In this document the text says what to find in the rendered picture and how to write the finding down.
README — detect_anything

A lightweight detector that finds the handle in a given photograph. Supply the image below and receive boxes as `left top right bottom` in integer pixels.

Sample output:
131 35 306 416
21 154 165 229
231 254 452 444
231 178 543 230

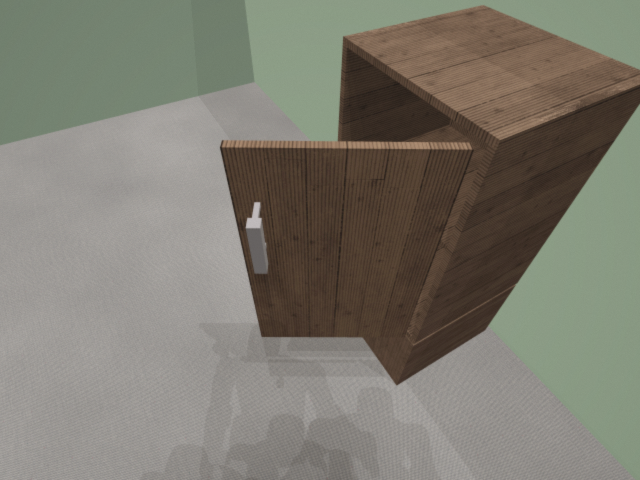
246 202 268 274

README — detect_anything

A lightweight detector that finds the cupboard door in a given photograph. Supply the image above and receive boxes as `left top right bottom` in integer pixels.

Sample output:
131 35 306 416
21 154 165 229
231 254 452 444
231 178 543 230
220 140 474 337

